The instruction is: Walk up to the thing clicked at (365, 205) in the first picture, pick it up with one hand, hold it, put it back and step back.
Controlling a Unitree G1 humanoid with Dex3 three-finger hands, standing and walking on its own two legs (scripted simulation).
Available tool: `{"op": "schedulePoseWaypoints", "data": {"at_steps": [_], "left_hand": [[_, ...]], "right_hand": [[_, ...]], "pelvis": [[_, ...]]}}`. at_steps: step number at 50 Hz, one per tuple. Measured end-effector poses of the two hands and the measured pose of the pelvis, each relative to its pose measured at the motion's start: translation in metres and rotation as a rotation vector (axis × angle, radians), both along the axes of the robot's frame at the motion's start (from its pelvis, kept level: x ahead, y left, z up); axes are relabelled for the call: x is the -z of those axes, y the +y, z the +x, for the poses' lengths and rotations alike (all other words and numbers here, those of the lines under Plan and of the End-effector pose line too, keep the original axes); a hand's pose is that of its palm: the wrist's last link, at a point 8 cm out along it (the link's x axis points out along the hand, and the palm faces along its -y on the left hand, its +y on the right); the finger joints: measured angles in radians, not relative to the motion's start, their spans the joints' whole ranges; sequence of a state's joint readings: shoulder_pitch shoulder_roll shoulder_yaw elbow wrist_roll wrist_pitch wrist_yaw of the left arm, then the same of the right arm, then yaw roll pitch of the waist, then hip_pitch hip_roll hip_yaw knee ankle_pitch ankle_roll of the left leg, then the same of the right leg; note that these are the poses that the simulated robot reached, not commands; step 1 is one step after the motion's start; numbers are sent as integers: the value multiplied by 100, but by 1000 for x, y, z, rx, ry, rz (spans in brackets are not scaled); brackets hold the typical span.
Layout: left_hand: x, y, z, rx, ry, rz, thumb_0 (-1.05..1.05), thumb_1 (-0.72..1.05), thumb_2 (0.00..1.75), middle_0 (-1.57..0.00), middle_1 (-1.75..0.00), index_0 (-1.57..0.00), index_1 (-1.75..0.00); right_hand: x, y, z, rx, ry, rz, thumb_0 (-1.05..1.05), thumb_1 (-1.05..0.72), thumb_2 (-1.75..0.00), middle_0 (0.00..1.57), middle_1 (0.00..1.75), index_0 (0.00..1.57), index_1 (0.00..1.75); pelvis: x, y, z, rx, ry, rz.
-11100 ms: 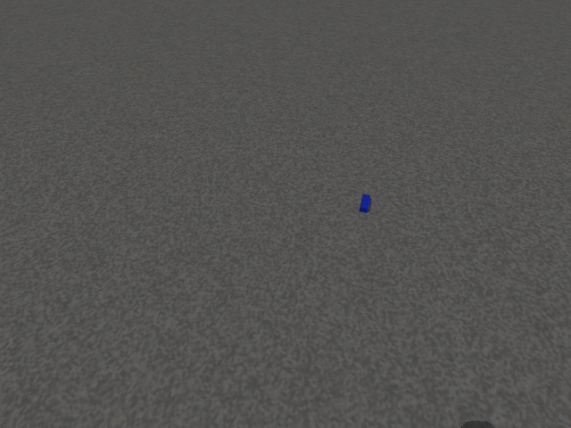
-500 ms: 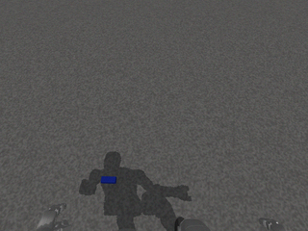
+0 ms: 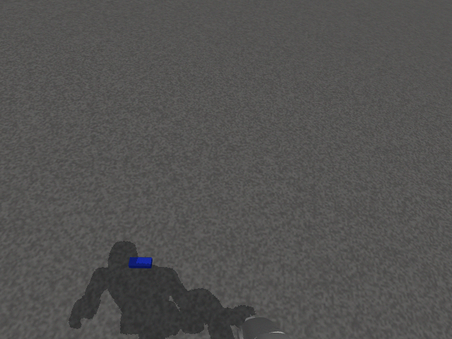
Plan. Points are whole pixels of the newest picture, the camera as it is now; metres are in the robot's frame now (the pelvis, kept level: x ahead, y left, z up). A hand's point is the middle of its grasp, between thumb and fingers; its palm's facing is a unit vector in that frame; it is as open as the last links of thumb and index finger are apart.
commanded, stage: walk up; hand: left
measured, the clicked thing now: (140, 262) +0.49 +0.30 -0.75
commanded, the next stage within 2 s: none
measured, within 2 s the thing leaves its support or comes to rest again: neither
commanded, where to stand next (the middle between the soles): +0.14 -0.02 m, yaw +1 degrees
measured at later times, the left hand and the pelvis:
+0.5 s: hand (117, 327) +0.16 +0.20 -0.12, palm faces -0.02 -0.89 -0.45, open 7.4 cm; pelvis +0.06 -0.07 +0.00, yaw -1 degrees
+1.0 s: hand out of the picture +0.09 +0.26 -0.18, palm faces +0.02 -0.94 -0.35, open 7.4 cm; pelvis +0.03 -0.01 -0.01, yaw +1 degrees
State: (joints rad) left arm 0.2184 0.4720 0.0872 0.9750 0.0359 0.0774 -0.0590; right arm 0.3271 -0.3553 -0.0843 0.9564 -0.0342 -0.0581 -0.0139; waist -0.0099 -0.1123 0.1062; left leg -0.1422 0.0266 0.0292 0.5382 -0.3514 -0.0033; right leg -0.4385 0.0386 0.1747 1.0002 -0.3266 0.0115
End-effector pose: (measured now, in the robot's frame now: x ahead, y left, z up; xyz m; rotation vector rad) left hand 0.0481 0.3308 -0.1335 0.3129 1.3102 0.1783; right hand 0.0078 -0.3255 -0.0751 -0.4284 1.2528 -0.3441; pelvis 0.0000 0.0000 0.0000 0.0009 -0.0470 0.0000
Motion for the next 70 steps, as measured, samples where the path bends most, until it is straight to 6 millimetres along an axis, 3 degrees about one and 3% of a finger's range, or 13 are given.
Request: {"op": "schedulePoseWaypoints", "data": {"at_steps": [3,6,11,17,23,31,37,41,50,62,66,70], "left_hand": [[-6,-12,12,30,-10,-3,1,90,90,-20,-30,-20,-30],[-15,-30,38,68,-56,0,2,90,90,-20,-30,-20,-30],[-27,-65,82,108,-175,47,1,90,90,-20,-30,-20,-30],[-49,-98,96,103,-222,69,1,90,90,-20,-30,-20,-30],[-57,-99,99,73,-225,116,1,90,90,-21,-30,-20,-31],[-45,-74,97,45,-199,147,1,90,90,-21,-30,-20,-31],[-14,-36,83,17,-188,122,1,90,90,-21,-30,-20,-31],[0,-24,68,-26,-155,93,1,90,90,-20,-30,-20,-30],[6,-27,32,-37,-86,24,1,90,90,-20,-30,-20,-30],[-20,-46,2,-19,-97,55,1,90,90,-20,-30,-20,-30],[-20,-42,0,-22,-81,57,1,90,90,-20,-30,-20,-30],[-20,-45,15,-1,-84,48,1,90,90,-20,-30,-20,-30]], "right_hand": [[-6,-19,-1,8,-24,-9,0,-90,-90,21,30,21,30],[-4,-41,1,10,-26,1,0,-90,-90,21,30,20,30],[28,-76,21,13,-13,39,0,-90,-90,20,30,20,30],[46,-70,65,-7,-49,139,1,-91,-90,20,30,20,30],[60,-56,92,-38,-22,201,0,-91,-90,20,30,20,30],[63,-42,108,-82,30,169,0,-91,-90,20,30,20,30],[55,-25,125,-135,-9,91,0,-91,-90,20,30,20,30],[39,-6,130,-168,-52,76,0,-91,-90,20,30,20,30],[19,14,140,-200,-175,75,0,-90,-90,21,30,20,30],[32,-17,111,-144,-144,119,0,-91,-90,20,30,20,30],[34,-18,106,-138,-144,111,1,-91,-90,20,30,20,30],[31,-18,92,-123,-152,124,0,-91,-90,20,30,20,30]], "pelvis": [[-2,-11,7,20,-5,-1],[-2,-25,16,33,-8,-1],[12,-55,32,33,-26,-21],[1,-70,47,35,-27,7],[1,-73,58,23,-20,-2],[8,-55,52,-13,14,6],[25,-28,42,-56,20,18],[22,-16,36,-57,3,0],[13,-12,28,-14,3,-9],[8,-31,25,-8,-13,-1],[9,-27,26,-13,-18,10],[7,-31,25,-2,-23,16]]}}
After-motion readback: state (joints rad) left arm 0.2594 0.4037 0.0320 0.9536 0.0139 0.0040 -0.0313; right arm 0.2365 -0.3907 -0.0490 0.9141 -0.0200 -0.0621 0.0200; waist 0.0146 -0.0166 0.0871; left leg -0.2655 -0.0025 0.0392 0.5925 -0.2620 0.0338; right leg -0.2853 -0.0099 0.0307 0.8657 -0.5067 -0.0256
